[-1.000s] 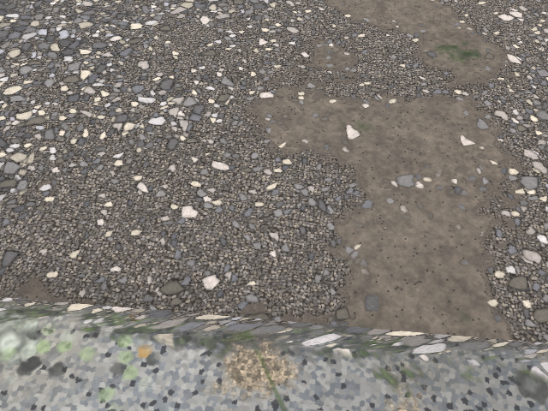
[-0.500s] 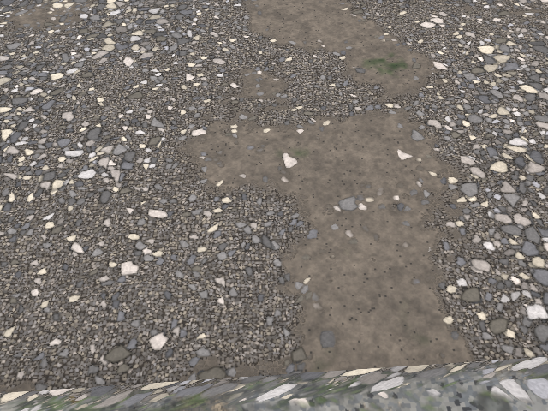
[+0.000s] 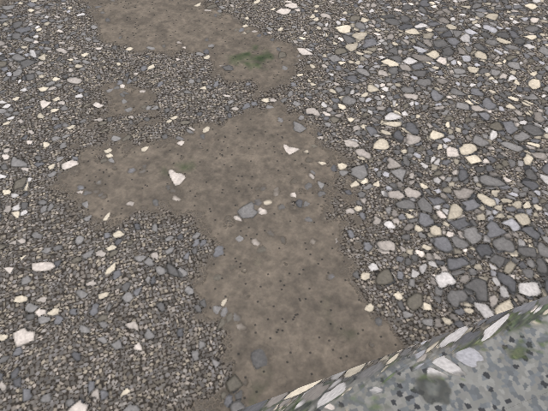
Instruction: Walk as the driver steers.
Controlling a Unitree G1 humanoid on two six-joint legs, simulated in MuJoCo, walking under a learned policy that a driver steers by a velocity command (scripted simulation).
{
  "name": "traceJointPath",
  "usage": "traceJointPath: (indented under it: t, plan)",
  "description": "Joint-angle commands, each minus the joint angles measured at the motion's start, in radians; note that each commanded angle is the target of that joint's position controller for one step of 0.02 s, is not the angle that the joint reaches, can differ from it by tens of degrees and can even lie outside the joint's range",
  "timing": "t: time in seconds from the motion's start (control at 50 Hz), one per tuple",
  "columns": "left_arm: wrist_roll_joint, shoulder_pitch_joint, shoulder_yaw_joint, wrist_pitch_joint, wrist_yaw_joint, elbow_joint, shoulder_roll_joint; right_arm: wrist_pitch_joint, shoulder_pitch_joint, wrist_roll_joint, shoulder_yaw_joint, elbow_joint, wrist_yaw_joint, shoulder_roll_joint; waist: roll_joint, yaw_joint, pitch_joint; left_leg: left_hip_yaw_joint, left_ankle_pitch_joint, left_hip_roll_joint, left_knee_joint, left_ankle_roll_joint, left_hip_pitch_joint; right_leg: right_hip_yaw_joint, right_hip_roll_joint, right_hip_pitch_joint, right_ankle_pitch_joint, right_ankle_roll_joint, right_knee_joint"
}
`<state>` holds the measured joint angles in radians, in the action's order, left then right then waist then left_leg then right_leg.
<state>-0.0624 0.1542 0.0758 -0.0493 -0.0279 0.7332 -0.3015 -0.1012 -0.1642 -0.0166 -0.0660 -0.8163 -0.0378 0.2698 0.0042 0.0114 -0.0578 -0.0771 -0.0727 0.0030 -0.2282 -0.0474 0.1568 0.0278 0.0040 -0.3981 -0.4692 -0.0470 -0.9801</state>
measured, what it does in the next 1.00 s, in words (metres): walks ahead: right foot, then right foot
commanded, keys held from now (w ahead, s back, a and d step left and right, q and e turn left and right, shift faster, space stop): no key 0.14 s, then w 0.86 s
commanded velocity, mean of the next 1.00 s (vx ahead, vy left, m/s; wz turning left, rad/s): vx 0.32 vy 0.00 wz -0.06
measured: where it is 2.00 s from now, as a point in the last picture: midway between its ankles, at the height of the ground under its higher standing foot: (266, 289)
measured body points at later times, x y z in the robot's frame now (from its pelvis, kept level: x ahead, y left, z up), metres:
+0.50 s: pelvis +0.08 +0.02 -0.01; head +0.10 +0.01 +0.44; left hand +0.21 +0.27 -0.13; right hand +0.10 -0.25 -0.14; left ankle +0.03 +0.10 -0.75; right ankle +0.03 -0.12 -0.68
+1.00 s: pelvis +0.32 -0.05 -0.01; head +0.34 -0.06 +0.44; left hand +0.36 +0.19 -0.15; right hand +0.39 -0.30 -0.15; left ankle +0.30 +0.10 -0.67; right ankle +0.35 -0.13 -0.75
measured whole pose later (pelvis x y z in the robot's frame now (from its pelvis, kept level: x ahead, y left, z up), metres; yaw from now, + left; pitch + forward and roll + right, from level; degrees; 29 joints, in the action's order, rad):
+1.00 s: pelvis +0.32 -0.05 -0.01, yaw -1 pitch -1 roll -2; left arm -0.06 0.32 0.04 -0.11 -0.01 0.91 -0.19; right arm -0.10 -0.27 -0.09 -0.01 -0.90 0.03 0.24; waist -0.04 -0.02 -0.06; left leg 0.05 -0.33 -0.08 -1.13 -0.09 0.48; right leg -0.06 0.08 -0.22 -0.16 0.08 -0.39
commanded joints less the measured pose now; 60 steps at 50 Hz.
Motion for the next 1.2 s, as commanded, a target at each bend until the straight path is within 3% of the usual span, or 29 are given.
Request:
traceJointPath:
  t: [0.02,0.06,0.12,0.14,0.18,0.28,0.36,0.38,0.4,0.42,0.44,0.48,0.52,0.6,0.66,0.74,0.8,0.82,0.84,0.86,0.88,0.9,0.96,0.98,1.0,1.06,1.12,1.16,1.2]
  plan:
    - [0.02,0.102,-0.021,0.02,-0.046,-0.02,0.01,-0.017,0.107,0.024,-0.021,0.09,0.016,0.13,-0.079,-0.054,0.1,0.065,0.33,-0.168,-0.004,-0.151,0.014,-0.046,-0.067,0.149,0.097,-0.064,0.27]
    - [0.051,0.143,-0.017,0.01,-0.067,-0.002,-0.019,-0.001,0.134,0.017,-0.023,0.088,0.056,0.152,-0.054,-0.068,0.102,0.14,0.207,-0.204,-0.086,-0.154,0.039,-0.054,-0.067,0.238,0.253,-0.056,0.493]
    - [0.075,0.097,-0.016,-0.03,-0.059,-0.042,-0.076,0.02,-0.013,0.027,0.033,0.018,0.123,0.006,-0.008,-0.036,0.194,0.153,0.028,-0.147,-0.141,-0.018,0.072,0.043,-0.163,0.392,0.729,0.109,0.574]
    - [0.068,-0.027,0.003,-0.038,-0.058,-0.066,-0.173,0.014,-0.101,0.022,0.01,0.024,0.1,0.054,0.073,0.076,0.154,0.037,-0.051,-0.047,-0.161,0.02,0.005,0.107,-0.193,0.225,0.612,0.231,0.577]
    - [0.038,0.024,0.032,-0.022,-0.044,-0.029,-0.184,0.019,0.061,-0.009,-0.023,0.07,0.064,0.168,0.045,0.004,0.09,0.01,-0.261,-0.029,-0.219,0.006,-0.038,0.099,-0.137,0.058,-0.011,0.205,0.672]
    - [0.037,0.069,0.012,-0.048,0.036,-0.019,-0.086,-0.01,0.061,-0.02,0.003,0.087,0.048,0.044,0.127,-0.032,-0.015,0.003,-0.291,-0.017,-0.265,-0.088,0.152,0.314,-0.284,0.268,-0.167,0.317,0.813]
    - [0.013,0.032,0.002,-0.016,0.035,-0.017,-0.071,-0.036,-0.065,-0.025,-0.009,0.048,0.063,0.056,0.065,0.032,-0.008,0.001,-0.205,-0.019,-0.173,-0.116,-0.115,0.154,-0.18,0.174,-0.011,0.267,0.711]
    - [-0.004,0.024,-0.004,-0.012,0.032,-0.028,-0.046,-0.044,-0.154,-0.037,-0.016,0.018,0.06,0.076,-0.014,0.062,0.009,0.099,-0.203,-0.077,-0.152,-0.153,-0.205,0.09,-0.113,0.101,0.022,0.23,0.553]
    - [-0.02,-0.022,-0.015,-0.014,0.019,-0.063,-0.003,-0.052,-0.306,-0.048,-0.032,-0.014,0.053,0.148,-0.166,0.116,0.052,0.445,-0.121,-0.258,-0.051,-0.292,-0.417,-0.001,0.032,-0.128,0.008,0.139,0.25]
    - [-0.021,-0.028,-0.02,-0.03,0.004,-0.048,0.016,-0.059,-0.423,-0.074,-0.033,-0.031,0.052,0.161,-0.136,0.168,-0.016,0.625,-0.073,-0.393,0.052,-0.357,-0.528,0.123,0.058,-0.383,-0.087,0.136,0.04]
    - [-0.004,-0.013,-0.015,-0.045,0.006,-0.028,0.012,-0.06,-0.403,-0.084,-0.021,-0.053,0.057,0.124,-0.091,0.13,-0.081,0.565,-0.074,-0.426,0.057,-0.32,-0.531,0.188,0.023,-0.501,-0.049,0.157,-0.098]
    - [-0.016,0.025,0.007,-0.052,0.016,0.006,-0.04,-0.042,-0.307,-0.076,0.018,-0.049,0.07,0.025,-0.06,0.061,-0.062,0.387,-0.073,-0.346,0.072,-0.261,-0.42,0.118,-0.026,-0.442,0.05,0.172,-0.196]
    - [-0.031,0.008,-0.011,-0.037,-0.003,0.012,0.018,-0.027,-0.232,-0.064,0.036,-0.024,0.055,0.0,-0.064,0.013,-0.06,0.259,-0.032,-0.273,0.131,-0.209,-0.258,0.045,-0.08,-0.321,0.153,0.169,-0.119]
    - [-0.011,-0.147,-0.046,-0.007,-0.042,-0.03,0.095,-0.025,-0.318,-0.048,0.044,-0.075,0.061,0.03,-0.066,0.05,-0.07,0.091,0.124,-0.182,0.165,-0.191,-0.112,-0.077,-0.067,-0.147,0.332,0.097,0.238]
    - [-0.006,-0.168,-0.041,0.007,-0.043,-0.04,0.045,-0.027,-0.389,-0.049,0.033,-0.122,0.094,0.09,-0.084,0.044,-0.084,0.135,0.253,-0.258,0.135,-0.226,-0.18,-0.047,-0.053,-0.154,0.353,0.102,0.351]
    - [0.0,-0.227,-0.03,-0.004,-0.03,-0.053,0.019,-0.005,-0.391,-0.061,0.038,-0.155,0.09,0.062,-0.09,0.024,-0.079,0.123,0.279,-0.286,0.092,-0.192,-0.278,-0.051,-0.024,-0.127,0.403,0.16,0.452]
    - [0.025,-0.079,0.003,-0.025,-0.021,-0.015,-0.041,0.0,-0.379,-0.082,0.039,-0.159,0.087,0.065,-0.075,-0.066,0.043,0.012,0.561,-0.18,-0.148,-0.096,-0.117,-0.095,0.033,0.277,0.465,0.233,0.392]
    - [0.026,0.099,0.012,-0.034,-0.017,0.03,-0.072,-0.01,-0.464,-0.084,0.057,-0.148,0.088,-0.01,0.043,-0.081,0.244,-0.029,0.38,-0.068,-0.405,-0.029,0.128,0.055,-0.055,0.664,0.445,0.329,0.351]
    - [0.016,0.358,0.017,-0.03,-0.004,0.078,-0.089,-0.018,-0.506,-0.109,0.077,-0.154,0.113,-0.042,0.16,-0.169,0.397,0.011,-0.227,0.068,-0.707,0.014,0.379,0.451,-0.263,0.96,0.289,0.487,0.521]
    - [-0.03,0.508,0.005,-0.045,-0.004,0.15,-0.057,-0.02,-0.308,-0.075,0.05,-0.113,0.129,0.012,0.141,-0.224,0.265,0.138,-0.491,0.084,-1.021,-0.025,0.543,0.587,-0.296,0.893,0.205,0.434,0.661]
    - [-0.023,0.404,0.016,-0.068,0.002,0.147,-0.076,-0.031,-0.208,-0.049,0.031,-0.084,0.115,0.054,0.121,-0.182,0.082,0.195,-0.421,0.007,-1.099,-0.061,0.619,0.482,-0.289,0.67,0.138,0.361,0.705]
    - [-0.002,0.295,0.006,-0.074,0.01,0.139,-0.038,-0.034,-0.188,-0.058,0.032,-0.078,0.088,0.055,0.082,-0.135,0.024,0.19,-0.353,-0.05,-1.088,-0.071,0.577,0.414,-0.283,0.498,0.173,0.352,0.728]
    - [0.006,0.151,-0.042,-0.072,0.018,0.126,0.104,-0.007,-0.204,-0.079,0.068,-0.059,0.064,-0.064,0.007,-0.007,0.015,0.189,-0.229,-0.142,-0.956,-0.061,0.393,0.262,-0.254,0.211,0.327,0.329,0.808]
    - [0.008,0.137,-0.042,-0.082,0.02,0.123,0.11,0.006,-0.209,-0.073,0.066,-0.057,0.064,-0.059,0.026,0.008,-0.001,0.174,-0.235,-0.14,-0.907,-0.049,0.378,0.226,-0.23,0.166,0.32,0.322,0.843]
    - [0.009,0.139,-0.041,-0.089,0.017,0.122,0.091,0.015,-0.189,-0.071,0.057,-0.046,0.07,-0.023,0.014,0.007,-0.012,0.159,-0.222,-0.133,-0.829,-0.032,0.384,0.184,-0.206,0.137,0.313,0.315,0.867]
    - [-0.046,0.181,-0.022,-0.094,0.003,0.157,0.025,0.035,-0.208,-0.097,0.076,-0.031,0.107,-0.056,0.023,0.013,-0.006,0.12,0.052,-0.114,-0.836,-0.017,0.306,0.066,-0.141,-0.018,0.38,0.301,0.787]
    - [-0.033,0.335,-0.054,-0.112,0.021,0.217,0.087,0.017,-0.01,-0.09,0.074,0.059,0.088,-0.008,-0.028,-0.069,-0.013,0.243,0.325,-0.177,-0.566,0.004,0.711,0.182,-0.223,0.322,0.361,0.342,0.665]
    - [-0.034,0.396,-0.063,-0.101,0.018,0.246,0.077,0.025,-0.016,-0.087,0.085,0.05,0.081,-0.033,0.012,-0.096,0.02,0.172,0.607,-0.151,-0.385,0.02,0.528,0.08,-0.124,0.193,0.276,0.31,0.549]
    - [-0.042,0.431,-0.083,-0.084,-0.004,0.252,0.096,0.048,0.019,-0.093,0.086,0.064,0.093,-0.022,0.011,-0.107,-0.046,0.144,0.617,-0.152,-0.426,0.019,0.473,0.127,-0.15,0.055,0.165,0.328,0.508]
Velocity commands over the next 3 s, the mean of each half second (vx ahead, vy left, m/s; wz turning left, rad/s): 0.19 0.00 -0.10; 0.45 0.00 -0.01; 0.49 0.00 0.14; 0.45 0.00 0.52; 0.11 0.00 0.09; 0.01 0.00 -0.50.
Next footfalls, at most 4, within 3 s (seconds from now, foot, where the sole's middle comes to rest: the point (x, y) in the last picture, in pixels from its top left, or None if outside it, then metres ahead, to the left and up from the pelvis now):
0.10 right None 0.04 -0.13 -0.79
0.80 right None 0.39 -0.13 -0.79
1.46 left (230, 334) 0.75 0.14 -0.96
1.84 right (292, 253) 1.04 -0.05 -0.96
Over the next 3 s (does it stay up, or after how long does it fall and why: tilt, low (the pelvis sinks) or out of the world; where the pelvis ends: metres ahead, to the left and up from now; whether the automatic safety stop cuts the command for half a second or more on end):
stays up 1.01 0.03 -0.18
